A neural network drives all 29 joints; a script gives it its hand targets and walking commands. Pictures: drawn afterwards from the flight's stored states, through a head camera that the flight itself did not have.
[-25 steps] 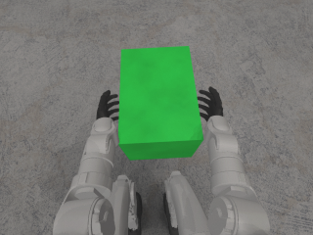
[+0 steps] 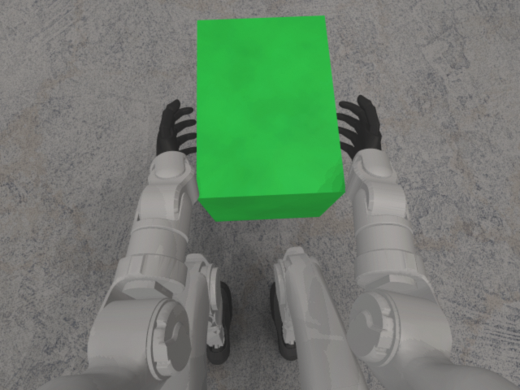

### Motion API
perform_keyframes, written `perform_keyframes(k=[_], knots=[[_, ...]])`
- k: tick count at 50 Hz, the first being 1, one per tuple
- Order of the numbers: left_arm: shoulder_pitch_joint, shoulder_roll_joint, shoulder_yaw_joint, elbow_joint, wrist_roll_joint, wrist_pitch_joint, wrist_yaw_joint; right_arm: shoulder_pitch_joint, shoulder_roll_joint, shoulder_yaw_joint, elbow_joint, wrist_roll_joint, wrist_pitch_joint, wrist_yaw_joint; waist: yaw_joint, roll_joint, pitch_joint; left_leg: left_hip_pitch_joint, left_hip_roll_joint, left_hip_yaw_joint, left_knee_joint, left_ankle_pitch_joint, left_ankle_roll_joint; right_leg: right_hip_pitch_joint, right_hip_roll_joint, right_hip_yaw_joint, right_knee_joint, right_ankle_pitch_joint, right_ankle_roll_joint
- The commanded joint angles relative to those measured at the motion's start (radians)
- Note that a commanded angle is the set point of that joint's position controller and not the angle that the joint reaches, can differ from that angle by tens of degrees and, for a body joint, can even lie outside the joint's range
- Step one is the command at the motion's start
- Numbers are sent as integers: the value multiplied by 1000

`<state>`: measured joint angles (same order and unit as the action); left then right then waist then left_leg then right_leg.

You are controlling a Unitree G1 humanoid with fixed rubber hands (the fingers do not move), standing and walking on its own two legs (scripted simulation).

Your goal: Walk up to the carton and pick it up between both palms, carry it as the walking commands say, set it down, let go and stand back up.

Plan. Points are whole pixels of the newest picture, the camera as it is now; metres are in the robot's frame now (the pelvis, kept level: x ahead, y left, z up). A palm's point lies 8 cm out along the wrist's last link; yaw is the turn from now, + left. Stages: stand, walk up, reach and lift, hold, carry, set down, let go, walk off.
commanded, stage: set down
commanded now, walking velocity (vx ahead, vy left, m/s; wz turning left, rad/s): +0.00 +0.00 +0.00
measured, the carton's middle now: (264, 128) +0.52 -0.05 -0.15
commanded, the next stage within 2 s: none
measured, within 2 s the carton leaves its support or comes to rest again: rests again in 1.64 s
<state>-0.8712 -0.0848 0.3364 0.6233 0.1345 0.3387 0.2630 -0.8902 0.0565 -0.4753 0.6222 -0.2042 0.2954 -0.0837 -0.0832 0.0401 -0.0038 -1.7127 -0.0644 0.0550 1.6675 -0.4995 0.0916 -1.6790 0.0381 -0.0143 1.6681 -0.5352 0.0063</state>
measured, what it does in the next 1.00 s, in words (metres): lowers itself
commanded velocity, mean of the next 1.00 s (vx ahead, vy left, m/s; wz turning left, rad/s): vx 0.00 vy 0.00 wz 0.00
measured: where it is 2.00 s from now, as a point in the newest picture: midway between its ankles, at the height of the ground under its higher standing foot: (253, 334)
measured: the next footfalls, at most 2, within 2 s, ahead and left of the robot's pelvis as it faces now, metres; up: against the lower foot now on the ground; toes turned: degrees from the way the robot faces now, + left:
none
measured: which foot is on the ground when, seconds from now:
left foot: down 0.00-1.00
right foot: down 0.00-1.00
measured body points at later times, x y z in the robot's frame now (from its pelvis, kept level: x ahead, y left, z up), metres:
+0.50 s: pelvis -0.03 -0.02 -0.06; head +0.31 -0.03 +0.21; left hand +0.51 +0.09 -0.19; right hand +0.49 -0.20 -0.18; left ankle +0.11 +0.07 -0.50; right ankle +0.10 -0.12 -0.50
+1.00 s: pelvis -0.04 -0.03 -0.12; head +0.32 -0.04 +0.14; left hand +0.54 +0.08 -0.26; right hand +0.51 -0.21 -0.26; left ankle +0.11 +0.07 -0.50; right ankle +0.10 -0.12 -0.50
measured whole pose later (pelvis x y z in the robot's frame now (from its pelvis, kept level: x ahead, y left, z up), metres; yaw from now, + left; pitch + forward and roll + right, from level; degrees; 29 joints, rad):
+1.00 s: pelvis -0.04 -0.03 -0.12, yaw -1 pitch +26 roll +0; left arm -1.48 0.19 0.25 0.88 0.03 0.33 0.26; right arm -1.38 -0.11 -0.38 0.72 -0.03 0.33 -0.28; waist -0.04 0.00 0.52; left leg -2.00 -0.04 0.03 2.06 -0.51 0.03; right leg -1.98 0.06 -0.08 2.07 -0.53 -0.06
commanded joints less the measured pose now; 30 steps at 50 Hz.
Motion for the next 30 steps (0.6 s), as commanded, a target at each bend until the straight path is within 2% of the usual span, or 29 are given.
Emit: perform_keyframes(k=[1,2,3,4,5,6,7,8,10,11,12,13,14,15,16,17,18,19,20,21,22,23,24,25,26,27,28,29,30], knots=[[-834,-971,-588,-128,-133,-70,-257,-642,911,561,31,132,5,278,-52,84,-1287,869,-96,-190,-189,269,-113,304,110,13,-168,243,-24],[-851,-966,-583,-107,-135,-66,-262,-638,901,537,73,113,11,268,-77,44,-1239,794,-93,-184,-181,210,-113,282,112,7,-160,209,-24],[-850,-957,-592,-96,-141,-62,-265,-727,837,588,-31,151,1,270,-34,78,-1256,753,-100,-138,-159,275,-113,285,113,4,-149,249,-21],[-815,-978,-576,-54,-145,-63,-269,-713,885,606,12,158,5,267,-5,57,-1250,721,-108,-135,-148,266,-102,318,114,18,-141,247,-18],[-881,-931,-577,-127,-147,-78,-267,-696,920,587,40,159,9,262,-33,35,-1315,730,-107,-138,-142,270,-99,341,118,4,-120,258,-11],[-845,-933,-556,-86,-120,-76,-270,-676,935,592,49,151,8,254,-16,-5,-1285,653,-113,-117,-115,295,-95,376,124,22,-131,297,-7],[-852,-933,-551,-33,-139,-69,-282,-708,923,592,26,153,12,243,-48,-16,-1255,610,-110,-130,-132,238,-84,386,119,18,-127,274,1],[-873,-934,-572,-93,-160,-76,-287,-778,929,657,-72,185,10,234,-29,-47,-1357,629,-112,-118,-91,266,-78,417,124,20,-108,286,6],[-941,-943,-597,-117,-166,-69,-291,-744,911,628,-8,188,10,231,-41,7,-1388,611,-113,-106,-75,250,-94,405,119,23,-93,294,-8],[-943,-921,-570,-57,-156,-64,-299,-769,897,611,20,184,14,221,-47,23,-1333,561,-115,-100,-83,179,-91,383,116,21,-105,225,-12],[-906,-933,-564,-48,-149,-60,-295,-806,886,624,-49,170,6,217,-41,13,-1347,575,-116,-112,-81,189,-82,354,118,17,-84,229,-9],[-928,-906,-569,-21,-150,-59,-299,-816,882,613,-49,196,5,216,-45,10,-1347,596,-107,-118,-77,212,-81,337,119,-1,-71,251,-5],[-985,-924,-629,-167,-185,-80,-294,-816,879,658,-99,205,1,215,-31,18,-1520,680,-115,-108,-35,335,-94,398,132,7,-51,349,-17],[-1012,-937,-628,-161,-200,-70,-291,-864,851,652,-101,207,-3,209,-56,27,-1562,648,-116,-112,-23,332,-100,418,128,3,-33,356,-18],[-1025,-939,-637,-200,-218,-76,-289,-866,848,691,-125,219,4,201,-59,4,-1632,668,-120,-114,-15,306,-93,462,122,9,-33,335,-15],[-1089,-861,-663,-234,-234,-69,-290,-916,859,727,-193,258,9,194,-19,3,-1734,686,-120,-95,-3,310,-92,517,122,10,-26,355,-9],[-1050,-858,-645,-211,-240,-50,-281,-978,794,726,-242,273,8,179,-32,12,-1758,687,-110,-93,11,256,-88,514,120,10,-17,301,-14],[-1054,-814,-639,-190,-230,-42,-280,-950,756,710,-180,266,16,175,-28,1,-1714,667,-108,-96,-6,245,-92,492,129,-7,-15,278,-16],[-1068,-797,-655,-226,-240,-33,-274,-1010,725,736,-275,276,10,165,-18,-7,-1859,731,-106,-110,14,248,-92,556,127,6,9,306,-23],[-1125,-771,-684,-318,-276,-25,-268,-996,708,736,-270,286,30,150,-67,-18,-1973,787,-112,-100,10,267,-98,638,132,-18,0,329,-23],[-1168,-680,-672,-313,-253,-18,-263,-993,723,745,-244,324,43,139,3,5,-1968,781,-98,-83,37,278,-100,657,128,18,10,344,-17],[-1131,-727,-705,-289,-255,-7,-266,-935,745,749,-135,305,56,139,-34,15,-1889,745,-99,-63,43,310,-110,658,129,7,15,395,-27],[-1113,-692,-721,-328,-265,-13,-267,-948,746,810,-178,327,64,139,8,5,-1925,792,-104,-55,79,384,-113,712,122,17,50,460,-17],[-1111,-736,-717,-269,-260,6,-277,-978,775,813,-189,342,68,137,28,12,-1854,701,-103,-51,71,330,-104,692,115,28,41,419,-13],[-1163,-744,-713,-296,-261,-1,-285,-1013,809,832,-222,350,66,140,37,-11,-1867,649,-102,-38,89,293,-100,674,127,36,39,387,-13],[-1123,-763,-719,-248,-284,3,-294,-1097,802,834,-297,363,49,130,33,-6,-1862,653,-104,-52,89,307,-86,642,114,14,69,400,-1],[-1174,-799,-695,-233,-290,1,-295,-1109,817,828,-264,357,49,131,27,-61,-1863,614,-104,-58,97,288,-77,681,119,36,57,399,-10],[-1174,-774,-692,-251,-289,-9,-303,-1231,795,855,-360,397,35,120,80,-47,-1892,587,-105,-46,121,332,-67,674,114,47,73,426,-5],[-1204,-753,-709,-289,-309,-22,-307,-1183,789,846,-359,374,36,109,26,-71,-1946,559,-111,-36,142,339,-80,748,114,42,88,483,-8]])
